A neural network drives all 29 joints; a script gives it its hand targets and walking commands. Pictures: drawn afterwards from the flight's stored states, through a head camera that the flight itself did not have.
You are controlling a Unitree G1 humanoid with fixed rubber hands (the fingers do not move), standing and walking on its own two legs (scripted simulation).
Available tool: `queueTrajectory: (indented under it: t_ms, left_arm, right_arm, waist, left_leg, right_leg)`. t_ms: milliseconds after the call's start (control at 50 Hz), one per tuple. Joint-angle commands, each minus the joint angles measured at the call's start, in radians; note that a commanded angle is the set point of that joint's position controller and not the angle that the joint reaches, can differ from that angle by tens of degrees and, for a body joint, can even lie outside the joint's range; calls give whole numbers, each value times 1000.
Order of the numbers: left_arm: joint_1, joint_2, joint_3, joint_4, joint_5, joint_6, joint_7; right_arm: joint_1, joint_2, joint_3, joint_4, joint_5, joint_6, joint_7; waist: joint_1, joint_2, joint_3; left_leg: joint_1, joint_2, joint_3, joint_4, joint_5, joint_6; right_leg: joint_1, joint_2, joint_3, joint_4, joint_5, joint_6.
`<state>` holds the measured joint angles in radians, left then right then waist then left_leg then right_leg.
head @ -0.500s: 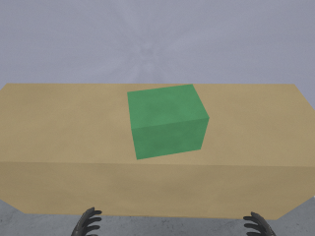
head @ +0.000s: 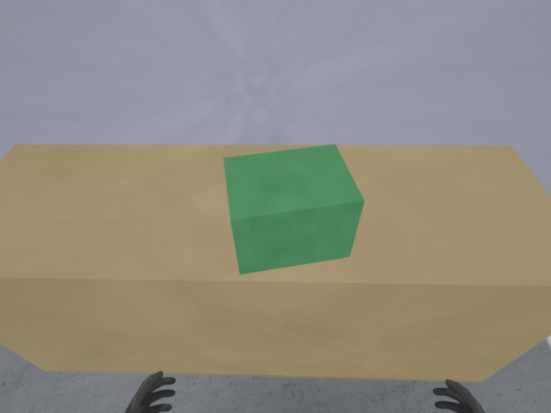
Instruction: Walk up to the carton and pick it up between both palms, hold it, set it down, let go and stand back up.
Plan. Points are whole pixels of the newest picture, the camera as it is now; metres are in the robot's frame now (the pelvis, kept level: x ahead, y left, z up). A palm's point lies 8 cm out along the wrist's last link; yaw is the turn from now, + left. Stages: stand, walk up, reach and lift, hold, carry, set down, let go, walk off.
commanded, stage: walk up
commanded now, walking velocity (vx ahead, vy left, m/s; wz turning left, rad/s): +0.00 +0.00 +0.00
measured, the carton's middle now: (288, 208) +0.51 +0.00 -0.04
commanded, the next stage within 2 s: none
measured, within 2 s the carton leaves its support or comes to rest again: neither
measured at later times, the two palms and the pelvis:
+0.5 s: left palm out of the picture +0.10 +0.29 -0.11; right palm out of the picture +0.12 -0.25 -0.09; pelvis +0.04 +0.03 +0.00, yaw +0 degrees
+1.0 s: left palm (126, 369) +0.21 +0.27 -0.09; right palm (469, 402) +0.17 -0.27 -0.11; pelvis +0.10 +0.01 -0.01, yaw +0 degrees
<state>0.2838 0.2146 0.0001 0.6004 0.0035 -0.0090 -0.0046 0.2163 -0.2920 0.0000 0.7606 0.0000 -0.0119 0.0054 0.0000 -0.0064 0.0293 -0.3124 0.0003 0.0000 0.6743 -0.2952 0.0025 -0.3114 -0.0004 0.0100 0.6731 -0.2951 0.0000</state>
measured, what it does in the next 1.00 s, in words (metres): steps on the spot: right foot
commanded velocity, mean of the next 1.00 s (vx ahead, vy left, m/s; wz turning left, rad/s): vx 0.00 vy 0.00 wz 0.00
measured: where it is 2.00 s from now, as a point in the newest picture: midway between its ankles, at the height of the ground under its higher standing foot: outside the picture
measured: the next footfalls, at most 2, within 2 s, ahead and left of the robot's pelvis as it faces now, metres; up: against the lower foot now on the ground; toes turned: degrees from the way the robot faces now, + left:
right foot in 0.86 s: +0.19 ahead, -0.11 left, +0.00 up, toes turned +1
left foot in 1.12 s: +0.15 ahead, +0.11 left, +0.00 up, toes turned +0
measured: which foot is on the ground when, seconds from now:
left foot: down 0.00-0.88, up 0.90-1.00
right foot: down 0.00-0.46, up 0.48-0.84, down 0.86-1.00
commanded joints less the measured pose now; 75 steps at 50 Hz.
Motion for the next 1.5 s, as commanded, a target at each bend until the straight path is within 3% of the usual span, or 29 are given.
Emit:
queueTrajectory:
  t_ms: [0,160,180,220,260,320,400,420,440,460,480,520,560,640,740,800,820,840,860,880,980,1060,1080,1120,1140,1180,1280,1400,1480]
  left_arm:
    - [-47,264,96,-54,-9,-45,5]
    - [-75,298,106,-52,-5,-42,7]
    - [41,349,126,-78,12,-43,7]
    - [85,390,151,-70,16,-43,11]
    - [105,391,153,-60,36,-56,18]
    - [120,396,156,-52,43,-62,31]
    - [15,379,150,-95,40,-50,27]
    - [-19,338,126,-112,20,-47,19]
    - [-11,245,104,-126,13,-48,17]
    - [22,248,95,-127,11,-51,27]
    - [20,318,111,-119,21,-45,44]
    - [32,320,108,-108,30,-40,39]
    - [60,329,107,-97,33,-29,36]
    - [8,301,94,-98,33,-14,39]
    - [-50,302,92,-88,22,-2,54]
    - [55,285,85,-48,23,-16,62]
    - [101,328,103,-22,36,-31,64]
    - [138,409,119,-18,42,-35,73]
    - [94,411,118,-42,24,-36,71]
    - [107,380,115,-47,21,-36,62]
    - [27,375,94,-78,29,-29,62]
    - [-87,372,89,-96,10,-18,51]
    - [-98,364,80,-86,3,-15,43]
    - [22,306,67,-54,-16,-3,39]
    - [3,353,94,-47,-7,11,47]
    - [15,334,88,-36,-9,11,38]
    - [-52,398,101,-52,7,-33,38]
    - [-58,349,83,-49,-11,-23,28]
    - [-78,370,89,-37,-13,-33,24]
  right_arm:
    - [-58,-209,-72,-79,-15,-42,8]
    - [-42,-237,-80,-62,-5,-34,6]
    - [28,-271,-114,-109,-30,-33,21]
    - [-10,-232,-115,-153,-51,-25,36]
    - [0,-223,-119,-179,-57,-33,39]
    - [3,-228,-119,-193,-65,-34,41]
    - [149,-219,-118,-160,-46,-42,46]
    - [259,-255,-126,-123,-50,-53,36]
    - [312,-302,-141,-112,-61,-56,26]
    - [273,-367,-150,-125,-57,-52,6]
    - [286,-365,-148,-133,-54,-49,-3]
    - [304,-314,-138,-133,-40,-45,-12]
    - [303,-297,-135,-158,-32,-36,-15]
    - [307,-294,-122,-181,-36,-26,-26]
    - [232,-268,-108,-220,-43,-6,-26]
    - [134,-289,-101,-230,-19,10,-21]
    - [111,-254,-100,-232,-19,16,-18]
    - [155,-214,-80,-233,-8,2,-16]
    - [211,-212,-69,-230,-19,6,-19]
    - [172,-248,-85,-210,-36,18,-29]
    - [140,-265,-99,-200,-39,21,-24]
    - [163,-241,-96,-147,-26,15,-14]
    - [164,-266,-102,-138,-35,7,-18]
    - [31,-334,-115,-167,-24,-9,-17]
    - [13,-336,-108,-197,-25,-15,-15]
    - [-22,-316,-96,-183,-30,-23,-16]
    - [-19,-261,-79,-157,8,-13,7]
    - [-25,-289,-90,-157,-8,-13,7]
    - [-31,-273,-82,-147,-4,-24,6]
  waist:
    - [-1,-21,95]
    - [-4,-77,44]
    - [-16,-40,26]
    - [12,-55,128]
    - [33,-159,116]
    - [42,-107,77]
    - [-57,-119,46]
    - [-106,10,-21]
    - [-136,192,-42]
    - [-99,248,22]
    - [-107,148,55]
    - [-68,40,60]
    - [-62,138,53]
    - [-58,112,124]
    - [-51,134,199]
    - [41,148,105]
    - [67,80,3]
    - [81,-112,-56]
    - [27,-135,-29]
    - [32,-79,8]
    - [12,-192,-9]
    - [-65,-121,5]
    - [-89,-81,30]
    - [8,71,38]
    - [-4,75,84]
    - [11,80,106]
    - [-7,27,-6]
    - [10,15,55]
    - [4,-1,8]
  left_leg:
    - [-1,108,-140,-223,-97,48]
    - [28,89,-92,-205,-28,32]
    - [-12,39,-97,-131,-387,66]
    - [-168,9,-50,-57,-396,51]
    - [-227,11,-8,93,-177,41]
    - [-313,43,-48,166,-227,47]
    - [-19,27,16,-131,-85,67]
    - [256,26,-58,-182,-85,80]
    - [409,220,-422,-373,-264,129]
    - [393,352,-586,-405,-72,151]
    - [331,399,-624,-357,96,180]
    - [365,327,-458,-290,431,182]
    - [397,288,-387,-259,582,142]
    - [281,241,-289,-236,829,125]
    - [91,222,-207,-244,687,146]
    - [48,143,-95,-63,575,78]
    - [17,96,-78,115,397,48]
    - [-167,43,-55,338,183,-6]
    - [-207,5,-49,412,-362,-24]
    - [-186,17,-95,409,-406,-10]
    - [-162,57,-68,271,-285,-14]
    - [164,29,-18,-112,-34,29]
    - [225,68,-103,-228,79,39]
    - [62,303,-430,-397,-58,128]
    - [-68,335,-428,-370,-164,184]
    - [-74,296,-382,-344,-86,200]
    - [-8,107,-154,-158,34,50]
    - [-34,130,-186,-270,-220,79]
    - [-9,129,-180,-237,-69,63]
  right_leg:
    - [-57,-95,152,-238,-110,-58]
    - [-26,-109,156,-272,-129,-54]
    - [-43,-105,224,-260,-470,-99]
    - [-33,-184,392,-352,-631,-157]
    - [73,-284,485,-422,-515,-216]
    - [177,-342,517,-403,-321,-255]
    - [20,-235,293,-266,-285,-179]
    - [-184,-136,171,-101,-196,-103]
    - [-357,-5,41,202,-203,-43]
    - [-518,66,-4,307,-326,-3]
    - [-481,23,82,370,-322,-4]
    - [-455,-23,74,425,-262,-5]
    - [-450,-41,42,437,-203,3]
    - [-368,-43,-2,400,-172,5]
    - [-176,-46,-39,195,-129,3]
    - [95,-3,-50,-128,144,-30]
    - [248,-56,38,-204,232,-59]
    - [380,-246,351,-199,397,-140]
    - [301,-383,528,-210,516,-227]
    - [232,-368,509,-202,451,-263]
    - [179,-279,379,-216,422,-229]
    - [-93,-221,273,-146,267,-162]
    - [-180,-182,246,-85,237,-89]
    - [-114,-15,32,68,-186,-4]
    - [-26,-19,34,137,-272,-9]
    - [-21,-22,57,150,-214,-21]
    - [80,-117,204,-149,54,-83]
    - [18,-85,180,-167,-122,-76]
    - [52,-97,181,-138,43,-74]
